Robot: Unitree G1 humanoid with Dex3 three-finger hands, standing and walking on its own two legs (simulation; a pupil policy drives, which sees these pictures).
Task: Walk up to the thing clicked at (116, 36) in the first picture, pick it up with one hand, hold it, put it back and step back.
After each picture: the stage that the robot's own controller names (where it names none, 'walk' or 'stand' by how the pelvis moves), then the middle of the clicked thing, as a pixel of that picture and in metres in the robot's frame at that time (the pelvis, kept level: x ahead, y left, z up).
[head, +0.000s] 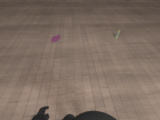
stand; (117, 33) +2.21 -0.66 -0.65
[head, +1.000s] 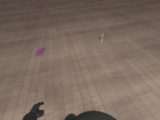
walk; (101, 37) +2.14 -0.13 -0.63
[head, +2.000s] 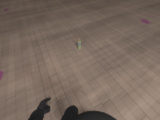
walk; (79, 44) +1.46 +0.32 -0.65
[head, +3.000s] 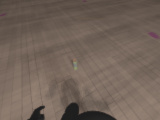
walk; (75, 64) +0.93 +0.33 -0.65
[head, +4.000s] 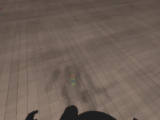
walk; (73, 79) +0.58 +0.25 -0.62
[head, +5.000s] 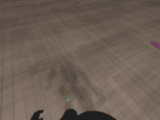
stand; (66, 95) +0.36 +0.27 -0.63
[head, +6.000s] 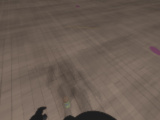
stand; (66, 102) +0.32 +0.24 -0.65
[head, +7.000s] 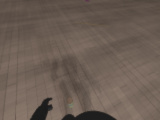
stand; (70, 102) +0.28 +0.17 -0.65
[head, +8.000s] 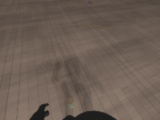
stand; (70, 103) +0.29 +0.18 -0.66
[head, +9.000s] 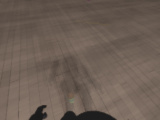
stand; (71, 98) +0.33 +0.18 -0.65
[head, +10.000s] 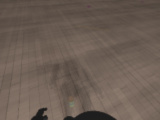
stand; (71, 101) +0.33 +0.18 -0.66
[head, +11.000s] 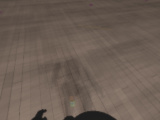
stand; (72, 101) +0.33 +0.17 -0.66
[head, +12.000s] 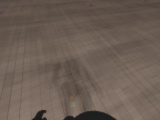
stand; (72, 101) +0.33 +0.16 -0.66
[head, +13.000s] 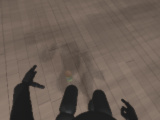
go down; (68, 76) +0.39 +0.18 -0.44
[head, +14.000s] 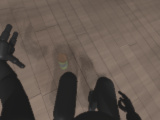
go down; (63, 62) +0.42 +0.21 -0.25
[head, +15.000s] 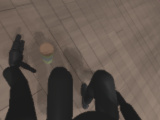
close in; (47, 55) +0.41 +0.24 -0.17
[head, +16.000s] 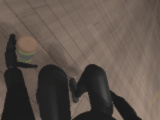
close; (26, 52) +0.40 +0.26 -0.15
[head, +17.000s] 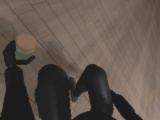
lift; (25, 50) +0.40 +0.27 -0.16
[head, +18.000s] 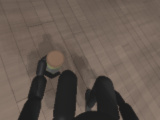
lift; (53, 65) +0.31 +0.24 -0.03
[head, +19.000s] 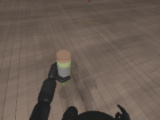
hold; (64, 69) +0.32 +0.16 +0.11
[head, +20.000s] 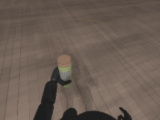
hold; (65, 73) +0.31 +0.16 +0.06
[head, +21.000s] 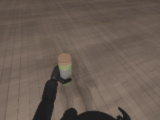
hold; (65, 71) +0.32 +0.16 +0.07
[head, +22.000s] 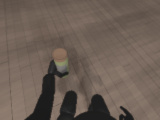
crouch; (62, 65) +0.36 +0.18 +0.02
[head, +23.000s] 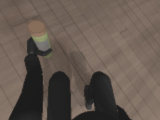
lower; (42, 43) +0.47 +0.25 -0.04
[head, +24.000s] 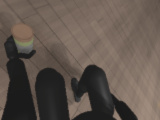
lower; (24, 44) +0.44 +0.28 -0.13
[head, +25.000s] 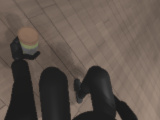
lower; (29, 46) +0.42 +0.28 -0.13
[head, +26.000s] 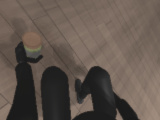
lower; (33, 50) +0.41 +0.27 -0.14
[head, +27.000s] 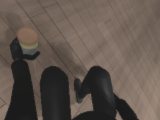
lower; (29, 46) +0.42 +0.28 -0.13
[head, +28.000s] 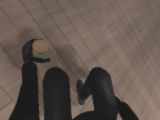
open; (40, 53) +0.41 +0.25 -0.17
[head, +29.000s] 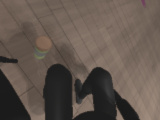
stand; (41, 49) +0.41 +0.25 -0.17
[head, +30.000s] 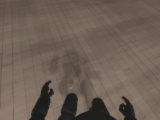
stand; (70, 83) +0.39 +0.17 -0.51
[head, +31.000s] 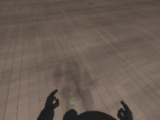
stand; (71, 98) +0.36 +0.17 -0.60
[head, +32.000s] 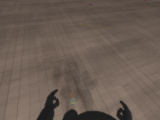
stand; (72, 98) +0.36 +0.16 -0.60
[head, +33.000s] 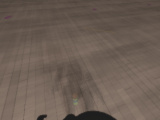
stand; (75, 99) +0.39 +0.15 -0.65
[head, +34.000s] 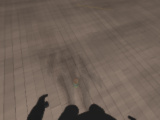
walk; (75, 83) +0.43 +0.12 -0.63
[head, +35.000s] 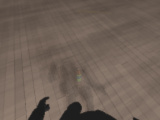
walk; (78, 76) +0.60 +0.17 -0.63
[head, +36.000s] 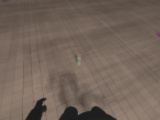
walk; (79, 59) +0.95 +0.19 -0.63
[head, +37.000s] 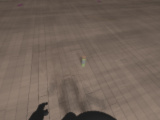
stand; (83, 61) +1.03 +0.13 -0.65
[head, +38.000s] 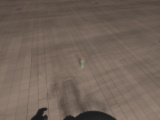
stand; (82, 63) +1.02 +0.15 -0.66
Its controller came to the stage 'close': yes
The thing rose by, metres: 0.72
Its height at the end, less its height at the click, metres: +0.00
